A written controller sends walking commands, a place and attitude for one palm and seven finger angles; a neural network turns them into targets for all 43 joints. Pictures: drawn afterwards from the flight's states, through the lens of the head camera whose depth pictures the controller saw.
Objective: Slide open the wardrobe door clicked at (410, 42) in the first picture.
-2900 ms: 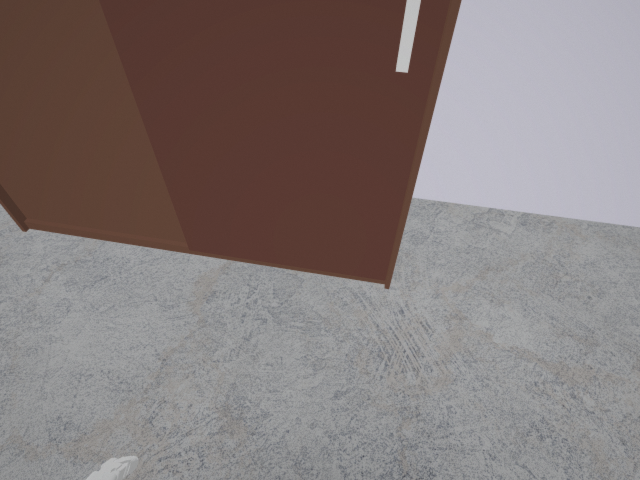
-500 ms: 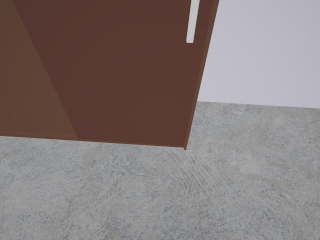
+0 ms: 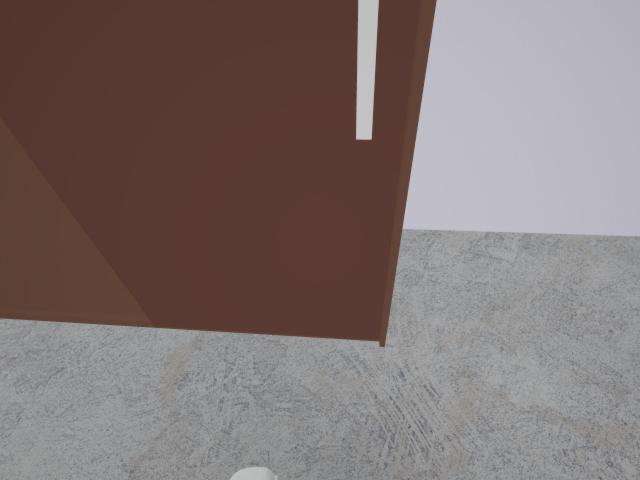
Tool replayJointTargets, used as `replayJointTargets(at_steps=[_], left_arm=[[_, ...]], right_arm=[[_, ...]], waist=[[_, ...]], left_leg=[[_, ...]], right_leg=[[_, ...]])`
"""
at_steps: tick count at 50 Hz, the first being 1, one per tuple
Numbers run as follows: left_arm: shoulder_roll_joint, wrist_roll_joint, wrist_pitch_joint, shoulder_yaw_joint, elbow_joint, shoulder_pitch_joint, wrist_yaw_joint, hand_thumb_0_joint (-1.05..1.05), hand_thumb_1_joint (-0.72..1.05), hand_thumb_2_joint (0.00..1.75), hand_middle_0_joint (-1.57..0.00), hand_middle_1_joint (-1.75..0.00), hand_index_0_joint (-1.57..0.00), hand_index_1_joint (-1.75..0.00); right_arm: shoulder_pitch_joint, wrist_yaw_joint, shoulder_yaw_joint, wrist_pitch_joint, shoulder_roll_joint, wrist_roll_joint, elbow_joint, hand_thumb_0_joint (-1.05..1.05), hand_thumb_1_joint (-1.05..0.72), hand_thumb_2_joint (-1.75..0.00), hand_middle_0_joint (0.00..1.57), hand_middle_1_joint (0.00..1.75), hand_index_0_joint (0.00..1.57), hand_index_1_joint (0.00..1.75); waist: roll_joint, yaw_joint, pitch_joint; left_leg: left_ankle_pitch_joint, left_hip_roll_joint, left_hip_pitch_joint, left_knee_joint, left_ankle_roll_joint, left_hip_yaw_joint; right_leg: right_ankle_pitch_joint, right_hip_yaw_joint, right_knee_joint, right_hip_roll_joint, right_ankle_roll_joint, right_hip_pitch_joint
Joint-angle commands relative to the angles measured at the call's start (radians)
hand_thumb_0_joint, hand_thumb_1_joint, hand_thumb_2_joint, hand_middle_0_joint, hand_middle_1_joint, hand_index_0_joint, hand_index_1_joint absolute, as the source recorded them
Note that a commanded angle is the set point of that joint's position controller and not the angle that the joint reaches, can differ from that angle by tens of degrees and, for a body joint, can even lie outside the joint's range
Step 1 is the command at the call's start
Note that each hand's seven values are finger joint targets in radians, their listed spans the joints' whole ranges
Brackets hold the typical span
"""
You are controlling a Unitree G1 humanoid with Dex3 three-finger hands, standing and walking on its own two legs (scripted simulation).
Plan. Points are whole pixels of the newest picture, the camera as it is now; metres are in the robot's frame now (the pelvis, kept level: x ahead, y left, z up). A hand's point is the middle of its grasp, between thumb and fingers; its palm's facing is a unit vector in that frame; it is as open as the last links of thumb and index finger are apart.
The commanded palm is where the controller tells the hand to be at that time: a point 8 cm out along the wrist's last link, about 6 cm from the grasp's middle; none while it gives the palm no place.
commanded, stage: take the last steps up to it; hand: right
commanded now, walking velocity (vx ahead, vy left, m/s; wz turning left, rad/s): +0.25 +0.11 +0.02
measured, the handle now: (367, 43) +0.64 -0.05 +0.25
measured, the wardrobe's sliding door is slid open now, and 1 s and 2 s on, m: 0.00 0.00 0.00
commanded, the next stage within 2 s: come to a stop and stand still in 0.22 s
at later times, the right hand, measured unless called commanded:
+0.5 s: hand (399, 406) +0.27 -0.10 -0.18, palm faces -0.03 +0.99 -0.16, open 7.4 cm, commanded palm none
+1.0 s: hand out of the picture +0.14 -0.23 -0.19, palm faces +0.14 +0.97 -0.21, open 7.4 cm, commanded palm none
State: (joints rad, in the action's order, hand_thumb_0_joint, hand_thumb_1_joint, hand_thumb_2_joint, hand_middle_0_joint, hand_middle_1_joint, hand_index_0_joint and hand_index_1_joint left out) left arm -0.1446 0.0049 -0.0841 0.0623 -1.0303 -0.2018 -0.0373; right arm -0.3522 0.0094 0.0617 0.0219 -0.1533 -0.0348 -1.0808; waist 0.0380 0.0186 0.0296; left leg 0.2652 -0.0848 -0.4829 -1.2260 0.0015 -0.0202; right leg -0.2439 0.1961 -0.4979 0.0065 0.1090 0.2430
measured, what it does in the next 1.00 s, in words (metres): walks ahead: left foot, then right foot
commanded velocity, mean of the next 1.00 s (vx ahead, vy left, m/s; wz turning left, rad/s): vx -0.05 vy -0.03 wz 0.01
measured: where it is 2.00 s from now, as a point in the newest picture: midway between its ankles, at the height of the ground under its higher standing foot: outside the picture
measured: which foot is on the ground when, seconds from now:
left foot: up 0.00-0.40, down 0.42-0.86, up 0.88-1.00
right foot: down 0.00-0.44, up 0.46-0.84, down 0.86-1.00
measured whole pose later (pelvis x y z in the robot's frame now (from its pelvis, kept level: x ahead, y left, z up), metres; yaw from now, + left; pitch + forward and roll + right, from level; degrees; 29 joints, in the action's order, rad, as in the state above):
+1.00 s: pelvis +0.11 -0.02 +0.00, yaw -3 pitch -2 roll +2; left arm -0.15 0.03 0.04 0.03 -0.96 -0.21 -0.02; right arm -0.25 0.03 0.09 -0.08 -0.25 -0.03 -0.99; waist 0.06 0.02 0.02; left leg 0.36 -0.02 -0.50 -1.00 0.03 0.04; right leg -0.28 0.04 -0.56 0.01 0.05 0.26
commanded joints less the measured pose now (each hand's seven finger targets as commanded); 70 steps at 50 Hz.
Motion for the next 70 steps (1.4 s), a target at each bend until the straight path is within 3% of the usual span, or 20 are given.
replayJointTargets(at_steps=[1, 7, 15, 19, 20, 22, 23, 27, 32, 40, 42, 43, 44, 47, 50, 57, 61, 63, 66, 70], left_arm=[[-0.073, 0.007, -0.011, -0.004, -0.010, -0.143, 0.008, 0.00, 0.90, 0.90, -0.20, -0.30, -0.20, -0.30], [-0.095, 0.008, -0.006, -0.006, -0.045, -0.247, -0.004, 0.00, 0.90, 0.90, -0.20, -0.30, -0.20, -0.30], [-0.092, 0.027, 0.014, -0.006, -0.104, -0.376, -0.009, 0.00, 0.90, 0.90, -0.20, -0.30, -0.20, -0.30], [-0.092, 0.016, 0.027, -0.014, -0.115, -0.337, -0.017, 0.00, 0.90, 0.90, -0.20, -0.30, -0.20, -0.30], [-0.082, 0.005, 0.027, -0.017, -0.112, -0.333, -0.014, 0.00, 0.90, 0.90, -0.20, -0.30, -0.20, -0.30], [-0.039, -0.023, 0.038, -0.015, -0.091, -0.390, -0.008, 0.00, 0.90, 0.90, -0.20, -0.30, -0.20, -0.30], [-0.046, -0.019, 0.053, -0.002, -0.085, -0.372, -0.014, 0.00, 0.90, 0.90, -0.20, -0.30, -0.20, -0.30], [-0.026, -0.003, 0.115, 0.010, -0.067, -0.229, -0.006, 0.00, 0.90, 0.90, -0.20, -0.30, -0.20, -0.30], [-0.038, 0.016, 0.161, 0.026, -0.014, -0.200, 0.019, 0.00, 0.90, 0.90, -0.20, -0.30, -0.20, -0.30], [-0.077, 0.009, 0.117, 0.017, 0.061, -0.138, 0.030, 0.00, 0.90, 0.90, -0.20, -0.30, -0.20, -0.30], [-0.120, 0.009, 0.102, 0.017, 0.052, -0.200, 0.030, 0.00, 0.90, 0.90, -0.20, -0.30, -0.20, -0.30], [-0.206, 0.019, 0.097, 0.033, 0.072, -0.180, 0.028, 0.00, 0.90, 0.90, -0.20, -0.30, -0.20, -0.30], [-0.270, 0.028, 0.103, 0.040, 0.122, -0.103, 0.022, 0.00, 0.90, 0.90, -0.20, -0.30, -0.20, -0.30], [-0.202, 0.031, 0.100, 0.009, 0.151, 0.076, 0.001, 0.00, 0.90, 0.90, -0.20, -0.30, -0.20, -0.30], [-0.168, 0.015, 0.087, -0.005, 0.134, 0.048, -0.002, 0.00, 0.90, 0.90, -0.20, -0.30, -0.20, -0.30], [-0.153, 0.011, 0.078, -0.002, 0.031, -0.122, -0.011, 0.00, 0.90, 0.90, -0.20, -0.30, -0.20, -0.30], [-0.135, -0.002, 0.074, -0.010, -0.012, -0.116, -0.004, 0.00, 0.90, 0.90, -0.20, -0.30, -0.20, -0.30], [-0.092, -0.009, 0.076, -0.021, -0.020, -0.106, 0.003, 0.00, 0.90, 0.90, -0.20, -0.30, -0.20, -0.30], [-0.079, 0.002, 0.081, -0.031, -0.057, -0.128, 0.009, 0.00, 0.90, 0.90, -0.20, -0.30, -0.20, -0.30], [-0.085, 0.003, 0.086, -0.035, -0.095, -0.167, 0.009, 0.00, 0.90, 0.90, -0.20, -0.30, -0.20, -0.30]], right_arm=[[-0.104, -0.015, 0.004, -0.022, 0.001, -0.005, 0.016, 0.00, -0.90, -0.90, 0.20, 0.30, 0.20, 0.30], [0.061, -0.021, 0.010, -0.032, -0.039, 0.002, 0.066, 0.00, -0.90, -0.90, 0.20, 0.30, 0.20, 0.30], [0.278, -0.025, -0.012, -0.015, -0.032, 0.010, 0.126, 0.00, -0.90, -0.90, 0.20, 0.30, 0.20, 0.30], [0.127, -0.003, -0.014, 0.004, -0.032, 0.013, 0.084, 0.00, -0.90, -0.90, 0.20, 0.30, 0.20, 0.30], [0.018, 0.008, -0.004, 0.016, -0.083, 0.010, 0.054, 0.00, -0.90, -0.90, 0.20, 0.30, 0.20, 0.30], [-0.102, 0.029, 0.018, 0.031, -0.218, 0.018, 0.020, 0.00, -0.90, -0.90, 0.20, 0.30, 0.20, 0.30], [-0.059, 0.037, 0.014, 0.025, -0.214, 0.018, 0.038, 0.00, -0.90, -0.90, 0.20, 0.30, 0.20, 0.30], [0.088, 0.052, 0.014, -0.004, -0.152, 0.017, 0.074, 0.00, -0.90, -0.90, 0.20, 0.30, 0.20, 0.30], [0.181, 0.056, 0.029, -0.019, -0.160, 0.008, 0.133, 0.00, -0.90, -0.90, 0.20, 0.30, 0.20, 0.30], [0.186, 0.031, 0.043, -0.048, -0.208, -0.009, 0.174, 0.00, -0.90, -0.90, 0.20, 0.30, 0.20, 0.30], [0.177, 0.023, 0.034, -0.062, -0.187, 0.007, 0.183, 0.00, -0.90, -0.90, 0.20, 0.30, 0.20, 0.30], [0.151, 0.020, 0.023, -0.072, -0.123, 0.018, 0.198, 0.00, -0.90, -0.90, 0.20, 0.30, 0.20, 0.30], [0.192, 0.023, 0.017, -0.080, -0.104, 0.017, 0.212, 0.00, -0.90, -0.90, 0.20, 0.30, 0.20, 0.30], [0.106, 0.016, 0.038, -0.092, -0.144, 0.001, 0.153, 0.00, -0.90, -0.90, 0.20, 0.30, 0.20, 0.30], [0.022, 0.012, 0.026, -0.075, -0.138, 0.006, 0.105, 0.00, -0.90, -0.90, 0.20, 0.30, 0.20, 0.30], [0.060, 0.017, -0.019, -0.056, -0.081, 0.016, 0.084, 0.00, -0.90, -0.90, 0.20, 0.30, 0.20, 0.30], [-0.053, 0.031, -0.029, -0.038, -0.075, 0.021, 0.000, 0.00, -0.90, -0.90, 0.20, 0.30, 0.20, 0.30], [-0.061, 0.037, -0.034, -0.028, -0.094, 0.022, -0.022, 0.00, -0.90, -0.90, 0.20, 0.30, 0.20, 0.30], [-0.022, 0.038, -0.043, -0.017, -0.078, 0.025, -0.029, 0.00, -0.90, -0.90, 0.20, 0.30, 0.20, 0.30], [-0.021, 0.042, -0.047, -0.022, -0.062, 0.025, -0.029, 0.00, -0.90, -0.90, 0.20, 0.30, 0.20, 0.30]], waist=[[-0.106, 0.010, 0.057], [-0.137, -0.023, 0.086], [-0.146, -0.099, 0.109], [-0.153, -0.015, 0.006], [-0.085, 0.033, -0.072], [0.114, 0.029, -0.314], [0.069, 0.010, -0.264], [0.038, -0.002, -0.073], [0.109, -0.041, -0.067], [0.193, -0.027, -0.082], [0.043, -0.063, -0.083], [-0.263, -0.059, -0.026], [-0.391, -0.064, 0.075], [-0.248, 0.021, 0.102], [-0.160, 0.026, 0.036], [-0.154, -0.053, -0.064], [-0.095, -0.008, -0.078], [-0.012, -0.022, -0.007], [0.099, -0.040, 0.031], [0.056, -0.041, 0.098]], left_leg=[[-0.133, -0.040, -0.094, 0.043, 0.031, 0.029], [-0.178, -0.035, -0.222, 0.173, 0.046, 0.001], [-0.075, -0.006, -0.147, 0.512, 0.004, -0.074], [-0.156, 0.057, 0.190, 0.722, -0.022, -0.093], [-0.393, 0.019, 0.397, 0.801, -0.022, -0.053], [-1.354, -0.377, 0.683, 0.695, -0.222, 0.248], [-1.367, -0.378, 0.612, 0.723, -0.246, 0.193], [-0.993, -0.310, 0.322, 0.813, -0.208, 0.136], [-0.599, -0.265, 0.150, 0.881, -0.174, 0.055], [-0.057, -0.202, 0.127, 0.884, -0.130, 0.111], [0.094, -0.130, 0.018, 0.749, -0.056, 0.057], [0.243, -0.003, -0.107, 0.538, 0.006, -0.034], [0.293, 0.075, -0.067, 0.358, 0.031, -0.006], [0.118, 0.078, 0.011, 0.119, 0.019, 0.099], [0.058, 0.076, -0.023, 0.106, 0.035, 0.074], [0.206, 0.048, 0.111, 0.577, 0.035, 0.022], [-0.048, 0.038, 0.359, 0.919, 0.014, 0.021], [-0.066, -0.053, 0.358, 0.940, -0.039, 0.123], [0.002, -0.047, 0.228, 0.948, -0.048, 0.122], [0.095, -0.023, 0.180, 0.944, -0.032, 0.098]], right_leg=[[0.170, -0.210, 0.338, 0.258, -0.024, 0.020], [0.444, -0.181, 0.293, 0.260, -0.046, -0.154], [0.600, -0.175, 0.217, 0.288, 0.026, -0.271], [0.805, -0.138, 0.010, 0.244, -0.016, -0.223], [0.676, -0.134, -0.104, 0.206, -0.058, -0.129], [-0.357, -0.108, -0.486, 0.012, -0.133, 0.069], [-0.399, -0.182, -0.555, -0.001, -0.121, 0.094], [-0.309, -0.224, -0.732, 0.028, -0.141, 0.177], [-0.186, -0.219, -0.702, 0.025, -0.169, 0.168], [-0.163, -0.148, -0.202, 0.017, -0.144, -0.001], [-0.045, -0.171, 0.055, 0.032, -0.139, -0.155], [-0.134, -0.450, 0.224, 0.236, -0.086, -0.087], [-0.168, -0.606, 0.350, 0.364, -0.020, 0.179], [-0.166, -0.404, 0.321, 0.229, -0.022, 0.257], [-0.037, -0.310, 0.278, 0.173, -0.013, 0.072], [0.174, -0.426, 0.259, 0.237, 0.061, -0.212], [0.175, -0.370, 0.212, 0.178, -0.011, -0.103], [0.056, -0.281, 0.197, 0.089, -0.089, -0.020], [0.082, -0.259, 0.179, 0.073, -0.089, -0.107], [-0.001, -0.271, 0.207, 0.086, -0.082, -0.083]])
